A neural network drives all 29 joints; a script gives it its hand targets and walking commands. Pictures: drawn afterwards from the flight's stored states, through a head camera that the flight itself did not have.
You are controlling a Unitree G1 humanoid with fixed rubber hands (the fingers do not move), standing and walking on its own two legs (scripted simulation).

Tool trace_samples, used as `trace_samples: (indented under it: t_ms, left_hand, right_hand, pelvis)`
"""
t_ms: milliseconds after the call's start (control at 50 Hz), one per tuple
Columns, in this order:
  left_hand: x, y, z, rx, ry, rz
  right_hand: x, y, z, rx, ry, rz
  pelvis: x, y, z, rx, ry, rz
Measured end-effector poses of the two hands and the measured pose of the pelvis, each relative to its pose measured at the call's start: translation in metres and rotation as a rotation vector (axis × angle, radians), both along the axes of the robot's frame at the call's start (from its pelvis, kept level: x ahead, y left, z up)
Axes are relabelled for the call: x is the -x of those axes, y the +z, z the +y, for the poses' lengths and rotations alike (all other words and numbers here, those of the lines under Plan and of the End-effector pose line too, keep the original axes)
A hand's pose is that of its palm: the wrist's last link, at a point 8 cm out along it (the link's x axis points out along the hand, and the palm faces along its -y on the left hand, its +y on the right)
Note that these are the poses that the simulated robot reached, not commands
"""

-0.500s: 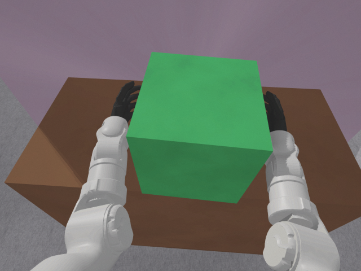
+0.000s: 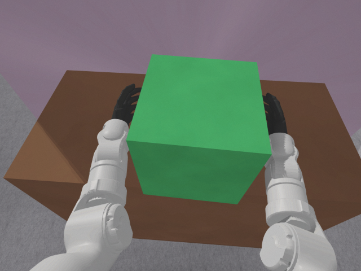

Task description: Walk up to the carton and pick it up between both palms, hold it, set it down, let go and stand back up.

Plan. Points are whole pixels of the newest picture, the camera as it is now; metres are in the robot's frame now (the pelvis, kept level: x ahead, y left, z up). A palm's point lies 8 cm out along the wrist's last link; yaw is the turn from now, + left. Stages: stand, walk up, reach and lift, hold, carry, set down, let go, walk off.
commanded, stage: set down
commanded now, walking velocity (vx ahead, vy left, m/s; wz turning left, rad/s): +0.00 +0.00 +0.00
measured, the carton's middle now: (196, 132) +0.43 -0.03 +0.04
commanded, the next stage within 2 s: none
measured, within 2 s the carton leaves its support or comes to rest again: neither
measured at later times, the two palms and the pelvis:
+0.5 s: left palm (122, 120) +0.44 +0.15 +0.08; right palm (274, 131) +0.40 -0.19 +0.08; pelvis +0.00 +0.00 +0.00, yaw +0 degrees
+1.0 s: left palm (122, 120) +0.44 +0.15 +0.08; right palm (273, 131) +0.40 -0.19 +0.08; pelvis +0.00 +0.00 +0.00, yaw +0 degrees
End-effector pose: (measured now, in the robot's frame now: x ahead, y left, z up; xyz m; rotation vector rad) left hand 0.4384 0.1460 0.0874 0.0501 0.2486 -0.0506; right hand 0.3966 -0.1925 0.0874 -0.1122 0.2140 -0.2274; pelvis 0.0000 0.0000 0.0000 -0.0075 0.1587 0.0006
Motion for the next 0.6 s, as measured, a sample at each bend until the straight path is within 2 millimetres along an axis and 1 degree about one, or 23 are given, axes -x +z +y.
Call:
trace_samples:
  t_ms: [100, 160, 280, 600]
  left_hand:
    - [0.0005, 0.0025, -0.0013, -0.034, 0.003, -0.019]
    - [0.0007, 0.0017, -0.0039, -0.033, 0.003, -0.015]
    - [-0.0006, 0.0031, -0.0057, -0.030, -0.001, -0.016]
    - [0.0007, -0.0052, 0.0008, -0.024, -0.001, -0.012]
  right_hand:
    - [-0.0007, -0.0026, -0.0008, -0.026, 0.004, -0.020]
    - [0.0006, -0.0058, -0.0032, -0.035, 0.000, -0.019]
    - [0.0011, -0.0059, -0.0047, -0.038, -0.007, -0.021]
    - [-0.0008, -0.0060, 0.0009, -0.038, 0.000, -0.019]
  pelvis:
    - [-0.0001, 0.0000, 0.0002, 0.001, 0.003, 0.004]
    - [0.0002, -0.0001, 0.0002, 0.001, 0.004, 0.005]
    - [0.0014, -0.0001, -0.0002, 0.001, 0.004, 0.000]
    - [0.0016, 0.0000, 0.0016, 0.001, 0.006, 0.007]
